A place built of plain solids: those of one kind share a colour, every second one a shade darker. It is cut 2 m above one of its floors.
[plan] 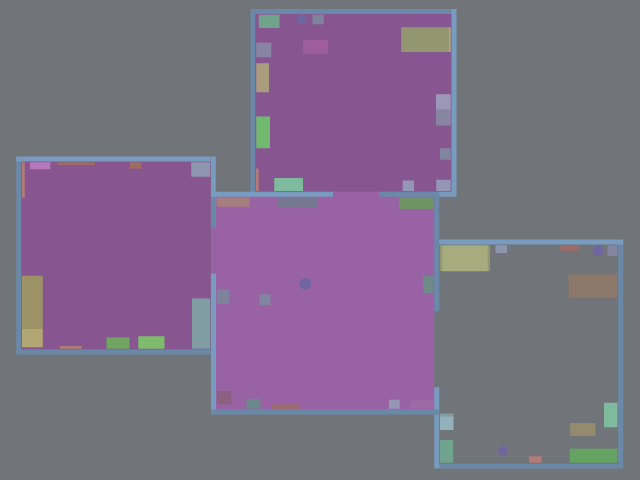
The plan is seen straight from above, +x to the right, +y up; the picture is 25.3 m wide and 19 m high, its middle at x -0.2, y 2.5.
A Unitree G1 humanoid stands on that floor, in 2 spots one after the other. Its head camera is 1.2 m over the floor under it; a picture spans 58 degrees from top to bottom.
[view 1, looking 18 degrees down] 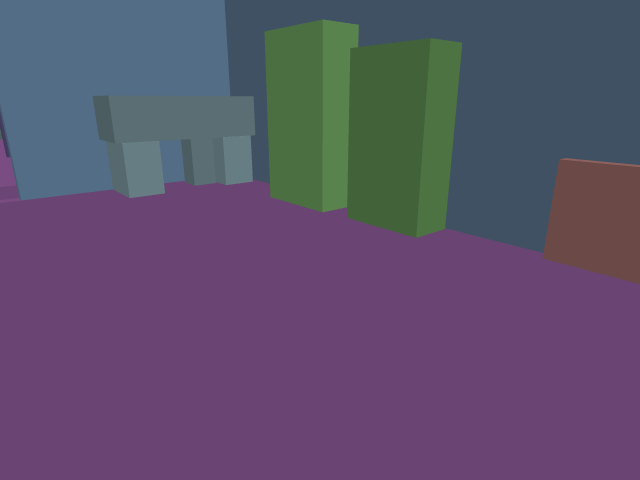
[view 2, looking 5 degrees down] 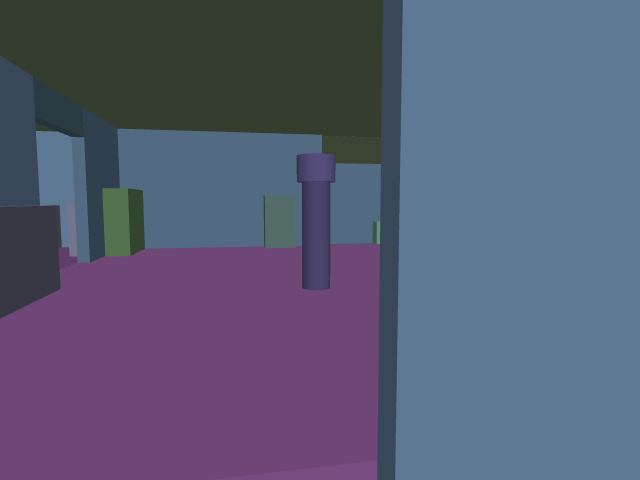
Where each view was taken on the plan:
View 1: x -10.97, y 1.72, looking -40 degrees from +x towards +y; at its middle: floor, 3.88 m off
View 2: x -5.91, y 1.72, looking -11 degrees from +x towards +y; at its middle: floor_lamp_round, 5.07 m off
